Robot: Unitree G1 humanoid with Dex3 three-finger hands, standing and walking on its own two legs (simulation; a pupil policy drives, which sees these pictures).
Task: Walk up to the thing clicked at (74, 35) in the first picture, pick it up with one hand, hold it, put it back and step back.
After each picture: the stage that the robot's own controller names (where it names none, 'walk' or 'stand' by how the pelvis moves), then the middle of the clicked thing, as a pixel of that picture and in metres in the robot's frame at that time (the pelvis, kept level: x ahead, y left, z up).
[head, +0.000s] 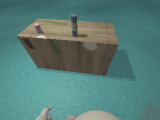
stand; (74, 26) +0.99 +0.26 +0.05
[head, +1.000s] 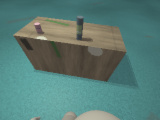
walk; (79, 29) +0.88 +0.18 +0.07
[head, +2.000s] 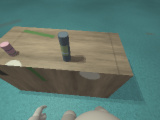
stand; (65, 48) +0.51 +0.22 +0.07
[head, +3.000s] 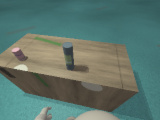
stand; (69, 57) +0.47 +0.21 +0.06
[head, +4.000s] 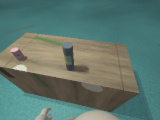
stand; (69, 58) +0.46 +0.20 +0.05
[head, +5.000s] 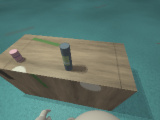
stand; (67, 58) +0.46 +0.22 +0.05
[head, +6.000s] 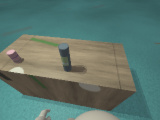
stand; (65, 59) +0.45 +0.22 +0.05
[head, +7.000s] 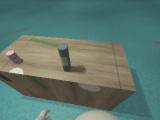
stand; (65, 59) +0.45 +0.23 +0.05
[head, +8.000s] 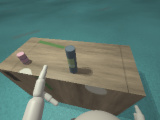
rise first; (72, 61) +0.44 +0.20 +0.05
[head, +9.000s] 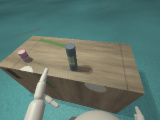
go down; (72, 58) +0.46 +0.20 +0.05
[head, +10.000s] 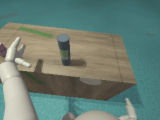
go down; (65, 52) +0.47 +0.18 +0.07
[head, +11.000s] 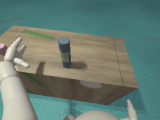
go down; (65, 54) +0.46 +0.19 +0.07
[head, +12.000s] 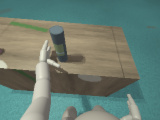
close in; (60, 47) +0.47 +0.20 +0.11
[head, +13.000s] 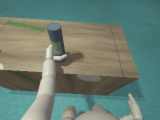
lift; (58, 46) +0.47 +0.20 +0.12
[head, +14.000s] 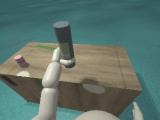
lift; (66, 48) +0.34 +0.15 +0.28
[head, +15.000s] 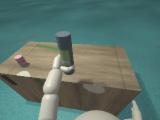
hold; (66, 55) +0.33 +0.16 +0.23
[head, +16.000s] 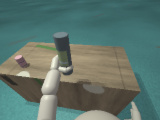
hold; (64, 56) +0.33 +0.17 +0.23
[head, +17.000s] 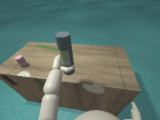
crouch; (66, 56) +0.33 +0.16 +0.23
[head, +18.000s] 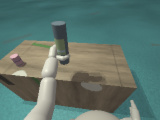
crouch; (62, 45) +0.40 +0.19 +0.25
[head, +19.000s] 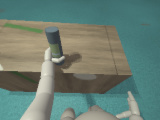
lower; (56, 48) +0.47 +0.20 +0.10
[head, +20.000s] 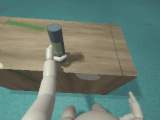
lower; (58, 46) +0.46 +0.19 +0.12
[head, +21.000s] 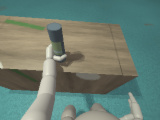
lower; (58, 46) +0.47 +0.19 +0.12
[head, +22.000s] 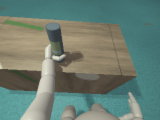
lower; (57, 46) +0.47 +0.20 +0.12
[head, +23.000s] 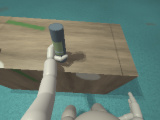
rest; (59, 46) +0.47 +0.19 +0.12
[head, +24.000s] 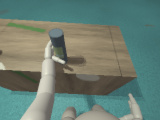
withdraw; (60, 49) +0.45 +0.18 +0.11
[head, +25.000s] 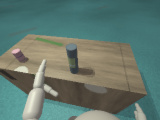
sink last; (73, 60) +0.42 +0.17 +0.08
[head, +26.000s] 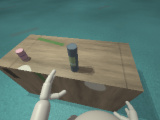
stand; (73, 59) +0.45 +0.18 +0.06
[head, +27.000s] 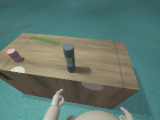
stand; (70, 59) +0.43 +0.19 +0.06
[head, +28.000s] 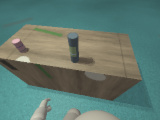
walk; (74, 49) +0.51 +0.16 +0.07
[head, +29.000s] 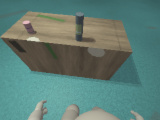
walk; (79, 28) +0.75 +0.17 +0.07
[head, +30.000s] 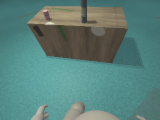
walk; (83, 11) +1.11 +0.20 +0.07
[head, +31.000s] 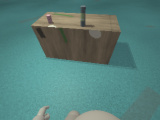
stand; (82, 16) +1.22 +0.20 +0.07
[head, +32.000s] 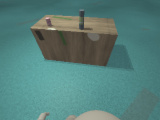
stand; (81, 20) +1.22 +0.20 +0.05
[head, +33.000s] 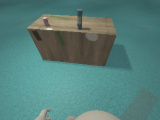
stand; (79, 20) +1.19 +0.23 +0.05
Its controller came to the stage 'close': yes
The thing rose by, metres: 0.20
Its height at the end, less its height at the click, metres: +0.00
